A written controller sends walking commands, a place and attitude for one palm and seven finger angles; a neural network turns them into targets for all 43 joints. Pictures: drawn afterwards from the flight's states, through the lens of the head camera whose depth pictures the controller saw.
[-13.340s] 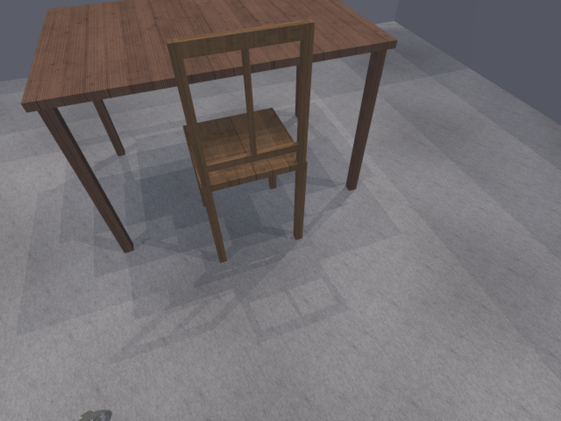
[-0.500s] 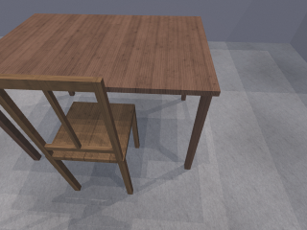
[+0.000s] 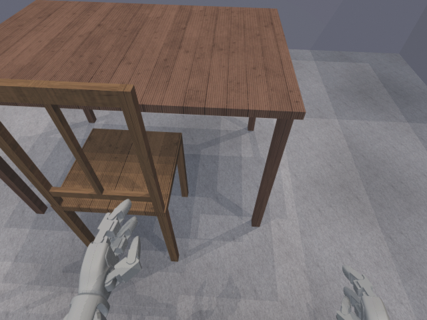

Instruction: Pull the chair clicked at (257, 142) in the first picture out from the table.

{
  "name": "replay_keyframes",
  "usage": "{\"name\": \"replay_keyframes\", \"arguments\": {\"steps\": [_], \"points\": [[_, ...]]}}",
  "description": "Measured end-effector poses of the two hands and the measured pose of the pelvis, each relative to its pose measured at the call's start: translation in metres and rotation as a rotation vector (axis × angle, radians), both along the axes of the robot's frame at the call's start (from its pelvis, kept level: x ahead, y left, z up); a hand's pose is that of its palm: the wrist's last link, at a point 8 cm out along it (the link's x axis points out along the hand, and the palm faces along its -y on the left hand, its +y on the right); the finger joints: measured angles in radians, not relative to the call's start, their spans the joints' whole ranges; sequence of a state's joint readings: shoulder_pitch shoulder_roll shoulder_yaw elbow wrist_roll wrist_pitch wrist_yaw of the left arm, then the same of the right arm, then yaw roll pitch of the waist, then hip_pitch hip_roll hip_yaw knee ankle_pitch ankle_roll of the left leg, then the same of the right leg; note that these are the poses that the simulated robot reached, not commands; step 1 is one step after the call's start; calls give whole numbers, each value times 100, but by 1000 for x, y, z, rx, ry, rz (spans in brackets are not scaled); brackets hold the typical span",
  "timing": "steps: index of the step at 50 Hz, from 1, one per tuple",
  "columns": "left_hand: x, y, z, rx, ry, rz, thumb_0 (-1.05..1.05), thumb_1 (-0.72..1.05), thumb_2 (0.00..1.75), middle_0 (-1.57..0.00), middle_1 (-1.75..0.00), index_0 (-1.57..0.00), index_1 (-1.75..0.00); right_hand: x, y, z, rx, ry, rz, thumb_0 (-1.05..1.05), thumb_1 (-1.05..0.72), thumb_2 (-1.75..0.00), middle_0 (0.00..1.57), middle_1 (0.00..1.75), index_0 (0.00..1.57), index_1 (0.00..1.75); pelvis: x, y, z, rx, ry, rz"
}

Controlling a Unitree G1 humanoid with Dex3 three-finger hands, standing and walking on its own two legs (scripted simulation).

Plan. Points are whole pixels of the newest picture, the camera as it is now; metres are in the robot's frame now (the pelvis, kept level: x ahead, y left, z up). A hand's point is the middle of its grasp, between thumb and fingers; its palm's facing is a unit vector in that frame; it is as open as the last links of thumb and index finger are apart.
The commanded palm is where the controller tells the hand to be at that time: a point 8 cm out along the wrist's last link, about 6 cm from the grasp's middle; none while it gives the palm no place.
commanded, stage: raise the hand toward the chair's back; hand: left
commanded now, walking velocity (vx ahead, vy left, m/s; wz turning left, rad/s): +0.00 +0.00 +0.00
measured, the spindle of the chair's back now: (79, 155) +0.51 +0.36 -0.03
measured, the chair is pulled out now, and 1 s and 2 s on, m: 0.00 0.00 0.00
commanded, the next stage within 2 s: aim the fingers beside a spindle in 1.82 s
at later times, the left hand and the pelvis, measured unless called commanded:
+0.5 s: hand (126, 285) +0.20 +0.17 -0.03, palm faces -0.12 -0.99 -0.02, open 12.4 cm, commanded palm +0.16 +0.23 -0.02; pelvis -0.02 +0.00 -0.07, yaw +1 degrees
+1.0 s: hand (110, 268) +0.22 +0.19 -0.01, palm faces -0.05 -1.00 -0.07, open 16.3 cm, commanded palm +0.20 +0.26 +0.00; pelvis +0.00 +0.01 -0.05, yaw +1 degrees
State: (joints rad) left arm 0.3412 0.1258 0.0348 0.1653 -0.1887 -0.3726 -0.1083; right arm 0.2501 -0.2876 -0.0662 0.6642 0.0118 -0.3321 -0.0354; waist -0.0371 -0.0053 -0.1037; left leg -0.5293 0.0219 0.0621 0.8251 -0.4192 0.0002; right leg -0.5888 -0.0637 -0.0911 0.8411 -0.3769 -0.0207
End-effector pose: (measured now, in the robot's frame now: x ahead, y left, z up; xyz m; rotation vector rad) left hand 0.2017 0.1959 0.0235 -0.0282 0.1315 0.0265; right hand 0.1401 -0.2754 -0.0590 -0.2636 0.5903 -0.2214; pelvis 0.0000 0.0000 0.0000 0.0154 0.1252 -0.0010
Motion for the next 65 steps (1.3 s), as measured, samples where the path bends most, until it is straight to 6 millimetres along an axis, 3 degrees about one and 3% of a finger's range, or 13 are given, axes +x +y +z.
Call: {"name": "replay_keyframes", "arguments": {"steps": [3, 5, 9, 12, 16, 22, 27, 31, 35, 40, 52, 58, 65], "points": [[-1, -15, -8, -29, -170, -121, 2, 73, 82, -17, -27, -17, -27, 36, -3, 11, -36, -109, 59, 1, -92, -90, 20, 30, 20, 30, -4, -3, -22, 3, 49, -9], [-13, -14, -26, -26, -172, -145, 1, 67, 80, -17, -26, -17, -26, 57, 0, 11, -48, -147, 91, 1, -92, -90, 20, 30, 20, 30, -6, -5, -36, 6, 71, -12], [-46, 6, -62, -12, -31, -77, 1, 57, 76, -17, -25, -17, -25, 87, 19, -1, -36, -169, 156, 1, -91, -90, 20, 30, 20, 30, -10, -7, -57, -9, 100, 4], [-64, 24, -63, 37, -9, -12, 1, 49, 73, -16, -24, -16, -24, 95, 41, -20, -6, -148, 206, 1, -91, -90, 20, 30, 20, 30, -12, -7, -67, -31, 121, 20], [-60, 32, -46, 69, -110, -20, 1, 40, 69, -15, -22, -15, -22, 85, 69, -53, 52, -72, 253, 1, -91, -90, 20, 30, 20, 30, -17, -4, -75, -60, 144, 39], [-26, 22, -44, 47, -90, -156, 1, 26, 63, -13, -20, -13, -20, 37, 86, -90, 143, 85, 185, 1, -91, -90, 21, 30, 21, 30, -23, 2, -75, -67, 164, 34], [-17, 32, -44, 46, -4, -121, 0, 14, 58, -12, -19, -13, -18, 0, 75, -91, 151, 172, 72, 1, -90, -90, 21, 30, 21, 30, -20, 7, -64, -57, 161, 19], [-20, 40, -34, 70, -32, -77, 0, 5, 54, -11, -17, -12, -17, -14, 58, -83, 107, 190, 33, 1, -90, -90, 21, 30, 21, 30, -17, 10, -59, -53, 159, 17], [-19, 41, -33, 85, -60, -89, 0, -4, 50, -10, -16, -10, -15, -13, 43, -75, 52, 177, 27, 1, -91, -90, 21, 30, 21, 30, -15, 13, -58, -52, 162, 19], [-12, 43, -37, 84, -56, -102, 0, -16, 45, -9, -14, -9, -13, 4, 34, -63, 14, 131, 29, 1, -91, -90, 20, 30, 20, 30, -12, 13, -57, -53, 163, 18], [3, 55, -26, 96, -68, -78, -1, -42, 34, -7, -10, -7, -9, 45, 57, -49, 57, 66, 105, 1, -91, -90, 20, 30, 20, 30, 0, 10, -48, -59, 159, 28], [11, 61, -25, 100, -56, -79, -1, -48, 32, -6, -9, -6, -8, 47, 61, -53, 74, 87, 119, 1, -91, -90, 21, 30, 21, 30, 4, 9, -46, -60, 160, 31], [24, 68, -21, 100, -63, -81, -2, -49, 31, -6, -8, -6, -8, 36, 52, -58, 67, 135, 98, 1, -91, -90, 21, 30, 21, 30, 7, 7, -44, -58, 161, 31]]}}
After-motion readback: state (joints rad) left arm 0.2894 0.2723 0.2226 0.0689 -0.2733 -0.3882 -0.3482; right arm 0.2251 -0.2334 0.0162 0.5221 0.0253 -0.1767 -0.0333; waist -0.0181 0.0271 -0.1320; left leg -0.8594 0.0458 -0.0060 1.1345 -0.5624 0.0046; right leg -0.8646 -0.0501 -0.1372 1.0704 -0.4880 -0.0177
